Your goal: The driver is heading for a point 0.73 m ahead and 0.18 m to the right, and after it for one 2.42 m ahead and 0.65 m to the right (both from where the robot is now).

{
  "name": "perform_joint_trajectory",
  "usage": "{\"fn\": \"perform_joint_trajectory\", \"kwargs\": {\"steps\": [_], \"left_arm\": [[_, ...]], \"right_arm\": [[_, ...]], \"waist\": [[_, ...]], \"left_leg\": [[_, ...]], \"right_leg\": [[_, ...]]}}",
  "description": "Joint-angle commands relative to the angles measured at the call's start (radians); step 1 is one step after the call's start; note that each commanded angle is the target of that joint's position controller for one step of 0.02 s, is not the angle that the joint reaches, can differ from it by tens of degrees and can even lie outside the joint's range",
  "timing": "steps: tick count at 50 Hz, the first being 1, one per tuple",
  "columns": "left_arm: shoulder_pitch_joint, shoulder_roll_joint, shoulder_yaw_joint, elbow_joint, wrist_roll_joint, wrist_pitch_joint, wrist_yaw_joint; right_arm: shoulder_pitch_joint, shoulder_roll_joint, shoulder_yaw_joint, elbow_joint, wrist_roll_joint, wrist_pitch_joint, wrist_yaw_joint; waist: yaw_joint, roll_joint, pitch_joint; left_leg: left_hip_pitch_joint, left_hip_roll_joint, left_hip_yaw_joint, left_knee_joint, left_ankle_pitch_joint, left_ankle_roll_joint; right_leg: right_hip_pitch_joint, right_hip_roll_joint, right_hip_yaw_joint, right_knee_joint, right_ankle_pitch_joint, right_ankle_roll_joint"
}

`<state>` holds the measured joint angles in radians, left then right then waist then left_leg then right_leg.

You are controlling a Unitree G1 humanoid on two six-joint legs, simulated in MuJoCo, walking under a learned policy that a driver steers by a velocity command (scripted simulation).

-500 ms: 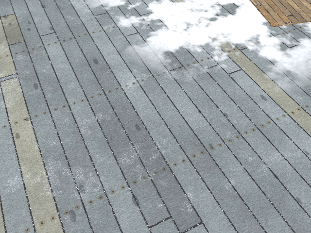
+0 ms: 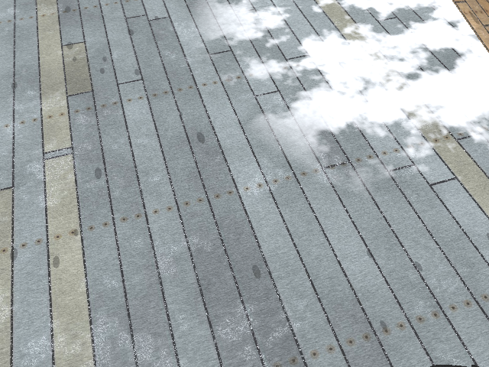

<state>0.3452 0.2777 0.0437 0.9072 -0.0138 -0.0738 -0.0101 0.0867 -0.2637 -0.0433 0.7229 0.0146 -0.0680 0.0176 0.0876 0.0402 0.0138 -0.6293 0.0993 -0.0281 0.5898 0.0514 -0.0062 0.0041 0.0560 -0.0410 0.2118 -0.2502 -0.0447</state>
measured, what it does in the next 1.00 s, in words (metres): walks ahead, turning right: left foot, then right foot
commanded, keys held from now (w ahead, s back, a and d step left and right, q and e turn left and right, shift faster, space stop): w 0.16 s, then w+e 0.80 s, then e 0.04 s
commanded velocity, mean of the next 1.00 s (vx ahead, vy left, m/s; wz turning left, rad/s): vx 0.50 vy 0.00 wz -0.36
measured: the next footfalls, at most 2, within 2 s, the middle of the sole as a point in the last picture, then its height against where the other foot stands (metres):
left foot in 0.12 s outside the picture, level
right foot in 0.66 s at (324, 358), level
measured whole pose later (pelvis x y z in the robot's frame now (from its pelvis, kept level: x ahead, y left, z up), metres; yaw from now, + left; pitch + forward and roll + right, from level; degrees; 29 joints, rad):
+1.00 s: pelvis +0.55 -0.05 +0.00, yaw -25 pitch +2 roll +0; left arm 0.33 0.28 0.07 0.75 -0.02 -0.04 0.01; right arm 0.04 -0.29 -0.05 0.74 -0.01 -0.10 0.00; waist 0.06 0.04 0.04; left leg -0.64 0.08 -0.10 0.63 0.01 -0.07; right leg -0.14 0.10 0.12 0.35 -0.24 -0.08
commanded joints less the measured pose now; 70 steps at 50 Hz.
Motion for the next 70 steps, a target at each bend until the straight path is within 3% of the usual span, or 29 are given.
{"fn": "perform_joint_trajectory", "kwargs": {"steps": [1,5,6,7,8,9,10,12,16,22,27,30,32,33,34,35,36,37,39,43,48,52,55,56,57,58,60,63,70], "left_arm": [[0.043,0.182,0.044,-0.016,-0.007,0.009,0.009],[-0.005,0.189,0.047,-0.019,-0.009,0.027,0.018],[-0.004,0.146,0.028,-0.04,0.009,0.026,0.02],[0.109,0.029,-0.008,-0.065,0.018,0.004,0.012],[0.08,0.089,0.003,-0.047,0.0,-0.02,0.004],[-0.005,0.161,0.023,-0.072,-0.031,-0.034,-0.002],[-0.067,0.156,0.022,-0.085,-0.037,-0.037,-0.001],[-0.078,0.137,0.032,-0.08,-0.017,-0.016,0.005],[-0.059,0.077,0.028,-0.078,-0.015,0.029,0.012],[-0.214,0.048,0.022,-0.133,-0.004,0.02,-0.01],[-0.351,0.035,0.013,-0.214,-0.004,0.021,-0.039],[-0.33,0.064,0.028,-0.246,-0.006,0.025,-0.055],[-0.154,0.124,0.064,-0.217,-0.01,0.031,-0.053],[0.013,0.187,0.099,-0.176,-0.011,0.034,-0.038],[0.098,0.303,0.129,-0.16,-0.013,0.041,-0.016],[0.083,0.297,0.115,-0.19,-0.012,0.029,-0.019],[0.072,0.219,0.092,-0.19,-0.003,0.021,-0.022],[0.022,0.182,0.083,-0.193,-0.003,0.013,-0.021],[-0.103,0.119,0.062,-0.224,0.001,0.01,-0.016],[-0.111,0.151,0.068,-0.242,0.004,0.006,0.005],[-0.038,0.173,0.077,-0.225,-0.007,0.019,0.025],[0.012,0.166,0.08,-0.204,-0.011,0.044,0.037],[-0.055,0.143,0.076,-0.24,-0.007,0.058,0.048],[-0.058,0.096,0.061,-0.264,0.002,0.056,0.046],[0.097,0.025,0.041,-0.265,0.018,0.054,0.045],[0.212,0.092,0.042,-0.267,-0.007,0.051,0.038],[0.033,0.199,0.074,-0.271,-0.018,0.081,0.045],[-0.011,0.147,0.073,-0.293,-0.013,0.127,0.053],[-0.066,0.063,0.037,-0.316,0.015,0.122,0.038]], "right_arm": [[-0.132,-0.07,-0.013,-0.103,0.005,-0.025,0.017],[0.108,-0.152,-0.054,-0.035,-0.004,-0.029,0.016],[0.284,-0.211,-0.076,0.005,-0.013,-0.026,0.006],[0.361,-0.316,-0.098,0.023,-0.023,-0.019,0.001],[0.376,-0.225,-0.075,0.028,-0.007,-0.016,0.003],[0.3,-0.179,-0.058,0.019,-0.008,-0.017,0.001],[0.233,-0.15,-0.049,0.008,-0.013,-0.018,-0.002],[0.145,-0.091,-0.032,0.01,-0.026,-0.03,0.001],[0.133,-0.114,-0.043,0.045,-0.032,-0.055,-0.002],[0.156,-0.143,-0.048,0.085,-0.028,-0.049,-0.025],[0.239,-0.17,-0.06,0.134,-0.009,-0.015,-0.033],[0.217,-0.201,-0.07,0.132,-0.001,0.011,-0.043],[0.192,-0.221,-0.075,0.122,0.001,0.029,-0.053],[0.182,-0.214,-0.069,0.112,0.0,0.029,-0.058],[0.257,-0.104,-0.034,0.069,-0.035,0.009,-0.047],[0.246,-0.072,-0.013,0.046,-0.025,-0.035,-0.029],[0.124,-0.148,-0.033,0.021,0.018,-0.067,-0.012],[0.078,-0.147,-0.03,0.004,0.029,-0.083,-0.008],[0.088,-0.156,-0.043,0.023,-0.012,-0.077,-0.021],[0.092,-0.115,-0.04,0.01,-0.031,-0.036,-0.025],[-0.095,-0.074,-0.019,-0.046,-0.021,-0.04,-0.014],[-0.124,-0.121,-0.035,-0.072,-0.019,-0.051,-0.002],[0.0,-0.154,-0.054,-0.043,-0.029,-0.063,-0.002],[0.082,-0.195,-0.063,-0.038,-0.049,-0.067,-0.008],[0.146,-0.249,-0.069,-0.041,-0.067,-0.056,-0.016],[0.192,-0.244,-0.074,-0.019,-0.033,-0.033,-0.008],[0.084,-0.127,-0.041,-0.066,-0.033,-0.002,-0.021],[-0.013,-0.121,-0.034,-0.055,-0.044,0.023,-0.029],[-0.029,-0.152,-0.044,-0.009,-0.023,0.036,-0.025]], "waist": [[0.001,-0.106,0.062],[-0.147,-0.113,-0.089],[-0.215,-0.052,-0.231],[-0.169,0.201,-0.358],[-0.199,0.203,-0.408],[-0.197,0.129,-0.238],[-0.173,0.06,-0.151],[-0.111,0.045,-0.053],[-0.075,0.034,-0.004],[-0.12,0.009,0.043],[-0.17,-0.009,0.085],[-0.127,0.03,0.042],[-0.021,0.051,-0.068],[0.064,0.012,-0.153],[0.024,-0.22,-0.258],[-0.002,-0.245,-0.397],[0.046,-0.153,-0.311],[0.02,-0.11,-0.193],[-0.067,-0.051,-0.073],[-0.107,-0.076,-0.04],[-0.032,-0.117,-0.01],[-0.03,-0.145,-0.027],[-0.11,-0.166,-0.082],[-0.142,-0.109,-0.184],[-0.091,0.137,-0.325],[-0.074,0.304,-0.451],[-0.119,0.09,-0.255],[-0.068,0.096,-0.089],[-0.074,0.085,-0.16]], "left_leg": [[-0.017,-0.023,0.014,-0.064,-0.034,0.024],[0.348,-0.097,0.075,-0.129,-0.105,0.1],[0.646,0.016,-0.042,-0.081,-0.076,0.153],[1.017,0.262,-0.504,-0.141,-0.214,0.317],[1.042,0.299,-0.705,-0.267,-0.355,0.348],[0.916,0.271,-0.553,-0.286,-0.377,0.295],[0.775,0.23,-0.414,-0.306,-0.323,0.259],[0.568,0.161,-0.245,-0.38,-0.199,0.218],[0.46,0.15,-0.083,-0.469,-0.071,0.222],[0.505,0.112,0.119,-0.497,0.006,0.173],[0.699,0.173,0.172,-0.434,0.101,0.161],[0.771,0.191,0.21,-0.292,0.469,0.131],[0.739,0.166,0.24,-0.026,0.715,0.099],[0.589,0.123,0.256,0.214,0.591,0.06],[0.173,0.0,0.244,0.588,-0.084,-0.001],[-0.072,-0.163,0.02,0.803,-0.653,-0.02],[-0.183,-0.096,-0.076,0.828,-0.591,0.008],[-0.195,-0.051,-0.062,0.758,-0.501,0.029],[-0.063,0.016,-0.054,0.583,-0.398,0.016],[0.029,0.01,-0.024,0.411,-0.293,-0.047],[0.114,-0.065,-0.009,0.028,0.02,-0.069],[0.17,-0.116,-0.038,-0.098,0.021,-0.042],[0.318,-0.107,-0.033,-0.179,0.034,0.011],[0.516,0.001,-0.101,-0.157,0.216,0.06],[0.84,0.271,-0.36,-0.079,0.586,0.196],[0.956,0.41,-0.641,-0.117,0.401,0.32],[0.749,0.285,-0.414,-0.186,0.113,0.241],[0.423,0.162,-0.174,-0.279,0.037,0.208],[0.393,0.172,-0.051,-0.307,0.142,0.26]], "right_leg": [[0.024,-0.305,0.135,-0.024,0.311,-0.143],[0.033,-0.26,0.08,0.273,0.69,-0.086],[-0.136,-0.21,0.042,0.533,0.534,-0.051],[-0.555,-0.028,0.01,0.921,0.0,0.023],[-0.698,-0.019,0.143,1.067,-0.322,0.023],[-0.779,-0.077,0.158,1.111,-0.271,0.007],[-0.76,-0.129,0.135,1.071,-0.18,0.001],[-0.666,-0.188,0.138,0.956,-0.067,0.01],[-0.64,-0.191,0.157,0.875,0.046,0.04],[-0.654,-0.164,0.098,0.55,0.348,0.044],[-0.724,-0.148,0.038,0.417,0.282,0.007],[-0.638,-0.089,-0.034,0.402,0.132,-0.04],[-0.394,-0.01,-0.081,0.385,0.076,-0.09],[-0.12,-0.001,-0.029,0.322,0.131,-0.133],[0.266,-0.252,0.401,0.317,0.115,-0.274],[0.429,-0.404,0.881,0.13,-0.027,-0.414],[0.384,-0.376,0.771,0.085,-0.03,-0.35],[0.246,-0.336,0.624,0.083,0.021,-0.307],[-0.033,-0.257,0.439,0.053,0.206,-0.255],[-0.221,-0.203,0.331,0.001,0.362,-0.258],[-0.282,-0.133,0.271,0.02,0.224,-0.182],[-0.19,-0.15,0.352,0.166,0.329,-0.132],[-0.158,-0.118,0.401,0.351,0.376,-0.071],[-0.225,-0.056,0.359,0.533,0.276,-0.028],[-0.468,0.062,0.255,0.84,-0.328,0.04],[-0.627,0.048,0.22,1.066,-0.5,0.068],[-0.705,-0.037,0.18,1.155,-0.327,0.111],[-0.577,-0.098,0.12,1.015,-0.238,0.119],[-0.352,-0.1,0.077,0.624,-0.102,0.092]]}}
